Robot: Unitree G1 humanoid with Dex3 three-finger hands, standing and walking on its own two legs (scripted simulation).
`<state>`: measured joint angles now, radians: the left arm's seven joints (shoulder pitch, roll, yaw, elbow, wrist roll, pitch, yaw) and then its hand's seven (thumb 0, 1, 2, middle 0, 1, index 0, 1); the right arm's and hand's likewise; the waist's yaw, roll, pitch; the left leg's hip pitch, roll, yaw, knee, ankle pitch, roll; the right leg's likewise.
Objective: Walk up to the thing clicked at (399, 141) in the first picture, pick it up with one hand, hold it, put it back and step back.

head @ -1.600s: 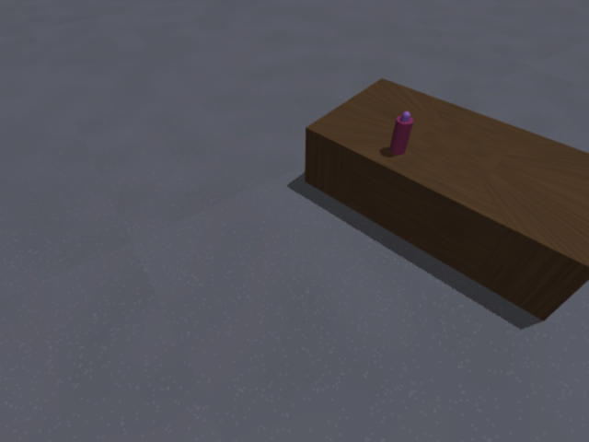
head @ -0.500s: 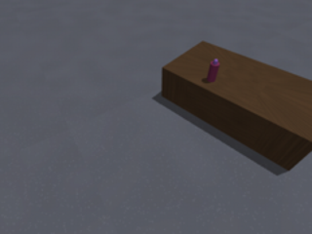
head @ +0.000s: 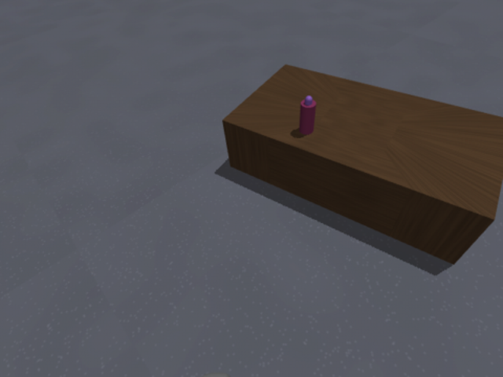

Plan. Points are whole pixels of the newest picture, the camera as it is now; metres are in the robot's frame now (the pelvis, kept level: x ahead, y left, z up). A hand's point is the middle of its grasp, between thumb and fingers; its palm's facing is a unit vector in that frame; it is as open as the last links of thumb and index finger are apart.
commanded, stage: walk up
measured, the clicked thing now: (307, 114) +1.22 -0.17 -0.35
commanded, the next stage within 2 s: none
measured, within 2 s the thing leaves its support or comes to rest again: neither
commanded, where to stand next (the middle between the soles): +0.62 +0.13 m, yaw -8 degrees
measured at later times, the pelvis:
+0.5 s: pelvis +0.20 +0.07 -0.01, yaw -5 degrees
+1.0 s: pelvis +0.38 +0.09 -0.01, yaw -5 degrees
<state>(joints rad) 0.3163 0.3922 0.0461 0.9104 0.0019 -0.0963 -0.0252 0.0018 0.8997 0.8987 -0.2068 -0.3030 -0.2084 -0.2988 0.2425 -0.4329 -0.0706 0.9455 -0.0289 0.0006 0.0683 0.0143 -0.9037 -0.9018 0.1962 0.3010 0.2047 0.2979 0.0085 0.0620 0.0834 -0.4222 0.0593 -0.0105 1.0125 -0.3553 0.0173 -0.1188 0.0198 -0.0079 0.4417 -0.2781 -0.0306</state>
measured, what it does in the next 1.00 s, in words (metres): walks ahead: left foot, then right foot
